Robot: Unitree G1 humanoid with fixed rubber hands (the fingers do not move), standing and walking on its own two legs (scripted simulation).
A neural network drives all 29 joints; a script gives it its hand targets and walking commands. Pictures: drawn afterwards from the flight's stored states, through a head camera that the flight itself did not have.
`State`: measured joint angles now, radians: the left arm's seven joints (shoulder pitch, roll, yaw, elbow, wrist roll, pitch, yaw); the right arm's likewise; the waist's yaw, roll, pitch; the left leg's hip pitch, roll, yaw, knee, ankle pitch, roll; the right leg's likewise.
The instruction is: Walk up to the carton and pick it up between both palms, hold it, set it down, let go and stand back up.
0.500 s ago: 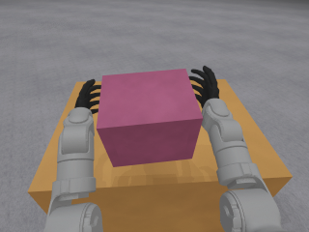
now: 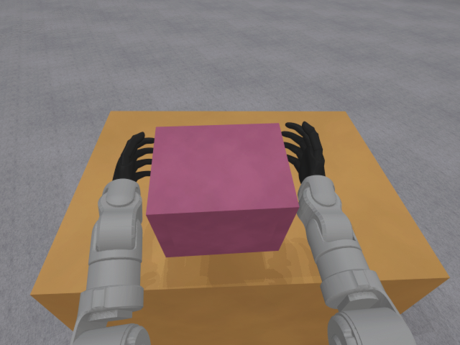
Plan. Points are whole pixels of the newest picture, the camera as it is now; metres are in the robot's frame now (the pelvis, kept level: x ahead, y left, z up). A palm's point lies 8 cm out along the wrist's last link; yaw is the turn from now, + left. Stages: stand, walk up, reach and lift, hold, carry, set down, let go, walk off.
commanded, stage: set down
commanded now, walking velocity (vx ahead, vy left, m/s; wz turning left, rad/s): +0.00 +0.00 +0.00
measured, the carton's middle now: (220, 192) +0.37 +0.02 +0.08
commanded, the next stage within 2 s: none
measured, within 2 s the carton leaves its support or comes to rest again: neither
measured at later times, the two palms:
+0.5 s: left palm (119, 209) +0.31 +0.18 +0.11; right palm (303, 174) +0.36 -0.12 +0.15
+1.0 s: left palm (131, 209) +0.36 +0.18 +0.05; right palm (287, 179) +0.41 -0.12 +0.08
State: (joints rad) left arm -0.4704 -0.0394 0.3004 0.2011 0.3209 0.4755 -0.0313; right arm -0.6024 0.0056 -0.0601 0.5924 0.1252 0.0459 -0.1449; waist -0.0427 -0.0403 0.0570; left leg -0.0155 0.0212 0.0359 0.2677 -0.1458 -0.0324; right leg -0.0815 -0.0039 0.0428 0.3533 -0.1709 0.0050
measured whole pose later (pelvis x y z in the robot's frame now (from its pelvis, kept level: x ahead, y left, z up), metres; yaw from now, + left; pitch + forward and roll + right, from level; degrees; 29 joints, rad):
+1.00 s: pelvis +0.02 -0.01 +0.00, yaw +0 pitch -2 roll +1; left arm -0.39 -0.08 0.31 0.36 0.29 0.28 0.05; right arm -0.61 0.01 -0.12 0.77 0.02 -0.14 -0.05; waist 0.03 -0.03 0.12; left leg -0.07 0.03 0.04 0.30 -0.17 -0.05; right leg -0.11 0.01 0.04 0.34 -0.19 -0.01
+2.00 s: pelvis +0.02 -0.02 +0.00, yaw +1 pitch +6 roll +0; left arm -0.42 -0.14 0.42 0.56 0.29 0.02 0.13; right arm -0.72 -0.03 -0.17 1.05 -0.04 -0.29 0.02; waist 0.12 0.00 0.00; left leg -0.25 0.07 0.03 0.32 -0.17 -0.06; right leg -0.27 0.04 0.01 0.33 -0.16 -0.04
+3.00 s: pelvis +0.03 -0.02 +0.00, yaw +1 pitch +8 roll +0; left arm -0.44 -0.15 0.46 0.70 0.29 -0.22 0.13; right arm -0.71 -0.02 -0.24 1.12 -0.11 -0.37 0.01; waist 0.12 -0.01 -0.01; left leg -0.28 0.07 0.03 0.32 -0.18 -0.06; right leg -0.30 0.04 0.01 0.33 -0.17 -0.03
